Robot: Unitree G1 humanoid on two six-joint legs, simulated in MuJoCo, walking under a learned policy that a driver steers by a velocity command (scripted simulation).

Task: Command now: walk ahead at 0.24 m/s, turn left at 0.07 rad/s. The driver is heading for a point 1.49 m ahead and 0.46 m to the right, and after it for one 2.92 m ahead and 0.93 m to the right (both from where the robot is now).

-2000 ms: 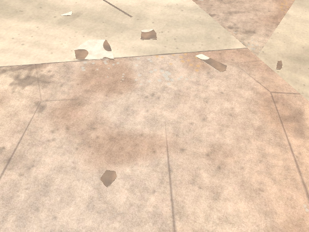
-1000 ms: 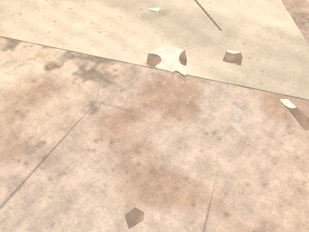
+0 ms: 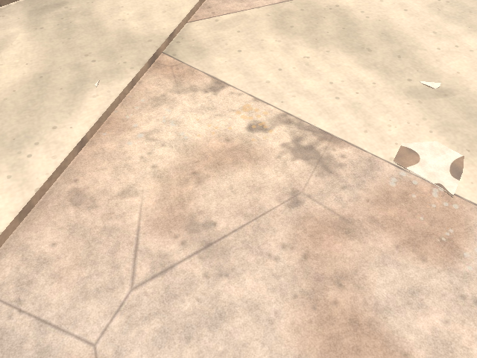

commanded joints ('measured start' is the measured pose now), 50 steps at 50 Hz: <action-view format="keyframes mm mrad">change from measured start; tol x32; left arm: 1 164 178 42 12 -2 -45 1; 42 -243 33 -4 -231 -13 -79 -81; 50 205 204 74 -191 -3 -67 -47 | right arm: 1 -124 -86 -28 -98 0 -34 -2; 16 -176 -112 -38 -111 23 -90 52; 21 317 -345 -112 20 -6 -84 28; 50 91 -190 -39 -25 23 -149 15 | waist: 1 57 -77 43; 18 -38 -116 48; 21 -114 367 -283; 41 -108 24 116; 50 121 -84 -316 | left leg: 1 -299 69 -95 23 -296 28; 5 -602 86 -65 506 -186 -13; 19 157 38 65 0 140 31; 22 493 426 -754 -319 -388 221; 39 241 280 113 -424 387 102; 46 380 304 192 79 1143 47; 47 207 266 204 329 999 12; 49 -459 -25 -44 920 -317 -61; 50 -561 46 -128 933 -234 -38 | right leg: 1 161 -146 224 -183 -243 -156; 3 181 -372 617 -404 -333 -300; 17 103 -239 140 -350 219 -154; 19 45 -168 49 -60 493 -104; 21 -417 69 31 611 -202 -7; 23 -573 -29 125 763 -121 -47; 42 -531 -31 -11 59 364 -55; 47 103 89 -29 -5 232 -191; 49 677 -321 890 -165 52 -476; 50 607 -285 764 -222 39 -402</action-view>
